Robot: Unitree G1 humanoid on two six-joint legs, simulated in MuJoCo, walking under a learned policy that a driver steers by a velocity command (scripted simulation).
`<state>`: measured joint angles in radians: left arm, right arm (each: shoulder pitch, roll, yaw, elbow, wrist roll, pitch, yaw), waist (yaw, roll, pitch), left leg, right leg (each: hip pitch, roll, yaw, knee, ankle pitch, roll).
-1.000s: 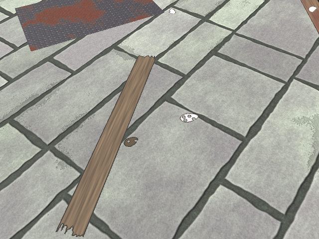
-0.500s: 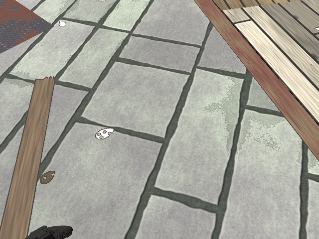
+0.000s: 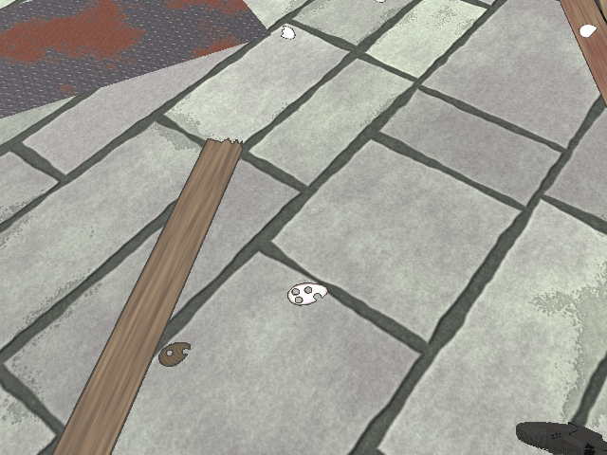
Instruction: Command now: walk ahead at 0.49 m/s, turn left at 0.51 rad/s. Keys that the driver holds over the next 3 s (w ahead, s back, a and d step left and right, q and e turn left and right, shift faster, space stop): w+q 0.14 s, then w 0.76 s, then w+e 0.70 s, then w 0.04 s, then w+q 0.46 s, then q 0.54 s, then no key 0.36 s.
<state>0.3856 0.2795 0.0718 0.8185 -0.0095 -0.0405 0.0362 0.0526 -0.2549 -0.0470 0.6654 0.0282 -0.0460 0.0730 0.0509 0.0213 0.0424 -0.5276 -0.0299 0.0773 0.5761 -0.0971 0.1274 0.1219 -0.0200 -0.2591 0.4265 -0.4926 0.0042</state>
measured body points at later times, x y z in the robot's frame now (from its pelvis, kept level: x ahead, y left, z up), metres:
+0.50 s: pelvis +0.30 -0.03 +0.01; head +0.33 -0.03 +0.46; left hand +0.46 +0.25 -0.06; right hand +0.39 -0.31 -0.11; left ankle +0.13 +0.07 -0.70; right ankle +0.43 -0.12 -0.72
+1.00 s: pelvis +0.57 +0.03 +0.01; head +0.60 +0.04 +0.46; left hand +0.49 +0.31 -0.11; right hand +0.85 -0.14 -0.05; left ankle +0.68 +0.17 -0.71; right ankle +0.43 -0.12 -0.71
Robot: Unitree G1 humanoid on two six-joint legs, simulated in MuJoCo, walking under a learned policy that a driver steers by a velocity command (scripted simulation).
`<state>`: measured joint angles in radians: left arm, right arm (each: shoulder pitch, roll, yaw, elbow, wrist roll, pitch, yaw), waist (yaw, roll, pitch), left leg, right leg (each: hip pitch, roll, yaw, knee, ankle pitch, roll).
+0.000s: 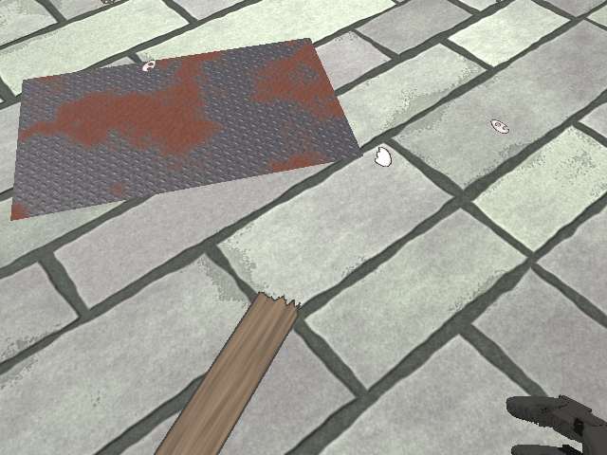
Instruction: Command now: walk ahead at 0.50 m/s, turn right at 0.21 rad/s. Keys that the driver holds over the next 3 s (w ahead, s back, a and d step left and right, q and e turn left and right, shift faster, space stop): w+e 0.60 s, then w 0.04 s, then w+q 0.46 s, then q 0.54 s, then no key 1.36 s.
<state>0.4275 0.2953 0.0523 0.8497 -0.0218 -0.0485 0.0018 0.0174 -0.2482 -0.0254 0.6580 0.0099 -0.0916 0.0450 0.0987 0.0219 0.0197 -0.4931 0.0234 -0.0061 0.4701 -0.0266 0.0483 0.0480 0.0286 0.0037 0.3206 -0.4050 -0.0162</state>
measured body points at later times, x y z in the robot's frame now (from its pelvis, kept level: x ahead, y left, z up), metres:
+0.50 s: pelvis +0.26 -0.03 +0.00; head +0.29 -0.05 +0.45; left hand +0.52 +0.15 -0.08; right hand +0.22 -0.32 -0.13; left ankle +0.13 +0.12 -0.73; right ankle +0.37 -0.17 -0.71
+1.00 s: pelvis +0.52 -0.12 +0.01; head +0.55 -0.13 +0.46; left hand +0.67 +0.13 -0.11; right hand +0.62 -0.41 -0.10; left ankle +0.74 -0.05 -0.69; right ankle +0.37 -0.17 -0.73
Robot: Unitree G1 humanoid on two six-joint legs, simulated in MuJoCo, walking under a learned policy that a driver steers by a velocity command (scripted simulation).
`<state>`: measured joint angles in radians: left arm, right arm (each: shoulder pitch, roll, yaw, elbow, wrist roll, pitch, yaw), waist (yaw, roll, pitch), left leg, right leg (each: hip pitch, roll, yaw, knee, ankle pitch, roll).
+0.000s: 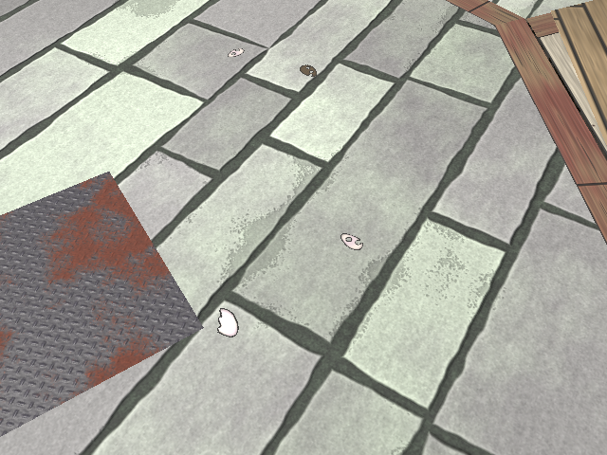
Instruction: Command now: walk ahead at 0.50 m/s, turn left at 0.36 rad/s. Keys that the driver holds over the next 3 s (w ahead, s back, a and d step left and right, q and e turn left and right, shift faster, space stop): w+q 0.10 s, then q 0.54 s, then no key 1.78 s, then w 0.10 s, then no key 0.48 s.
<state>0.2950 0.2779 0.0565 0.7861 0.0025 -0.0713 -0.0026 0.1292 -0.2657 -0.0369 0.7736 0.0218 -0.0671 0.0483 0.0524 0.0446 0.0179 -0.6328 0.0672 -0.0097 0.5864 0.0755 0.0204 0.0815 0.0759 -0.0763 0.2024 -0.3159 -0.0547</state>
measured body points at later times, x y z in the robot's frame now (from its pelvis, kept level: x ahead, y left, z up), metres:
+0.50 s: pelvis +0.24 +0.03 +0.00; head +0.28 +0.05 +0.45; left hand +0.35 +0.33 -0.09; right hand +0.43 -0.22 -0.10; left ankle +0.19 +0.11 -0.74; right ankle +0.39 -0.07 -0.72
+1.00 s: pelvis +0.28 +0.05 +0.00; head +0.28 +0.07 +0.45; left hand +0.26 +0.35 -0.12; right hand +0.52 -0.11 -0.10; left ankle +0.22 +0.15 -0.74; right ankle +0.38 -0.06 -0.73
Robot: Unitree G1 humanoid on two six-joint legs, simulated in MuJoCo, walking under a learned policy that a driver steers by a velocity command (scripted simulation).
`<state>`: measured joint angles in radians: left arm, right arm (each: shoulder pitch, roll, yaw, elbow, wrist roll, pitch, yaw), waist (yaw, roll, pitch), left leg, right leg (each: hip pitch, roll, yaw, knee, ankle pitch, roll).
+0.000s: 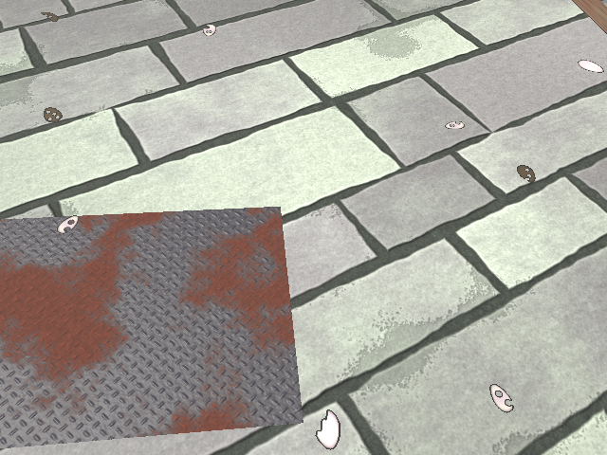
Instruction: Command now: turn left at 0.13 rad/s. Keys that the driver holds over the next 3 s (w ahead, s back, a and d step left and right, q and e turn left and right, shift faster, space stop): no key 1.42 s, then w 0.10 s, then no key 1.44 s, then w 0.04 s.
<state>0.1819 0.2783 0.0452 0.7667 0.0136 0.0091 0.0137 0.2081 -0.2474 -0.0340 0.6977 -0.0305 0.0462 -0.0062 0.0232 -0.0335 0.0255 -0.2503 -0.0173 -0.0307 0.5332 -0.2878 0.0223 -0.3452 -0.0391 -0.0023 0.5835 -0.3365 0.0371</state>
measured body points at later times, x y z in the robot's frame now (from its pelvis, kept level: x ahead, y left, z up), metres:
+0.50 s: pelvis +0.01 +0.01 +0.00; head +0.02 +0.01 +0.45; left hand +0.09 +0.28 -0.13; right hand +0.12 -0.25 -0.12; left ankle +0.00 +0.11 -0.74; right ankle +0.03 -0.14 -0.74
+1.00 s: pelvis +0.02 +0.01 +0.00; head +0.02 +0.01 +0.45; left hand +0.05 +0.27 -0.15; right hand +0.06 -0.25 -0.14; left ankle +0.00 +0.11 -0.74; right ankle +0.03 -0.14 -0.74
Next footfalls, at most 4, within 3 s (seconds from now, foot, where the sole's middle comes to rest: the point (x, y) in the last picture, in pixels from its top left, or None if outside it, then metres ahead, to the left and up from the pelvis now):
none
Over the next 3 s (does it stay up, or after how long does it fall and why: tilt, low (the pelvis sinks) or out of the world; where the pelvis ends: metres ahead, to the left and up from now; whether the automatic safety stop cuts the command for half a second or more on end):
stays up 0.02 -0.02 0.00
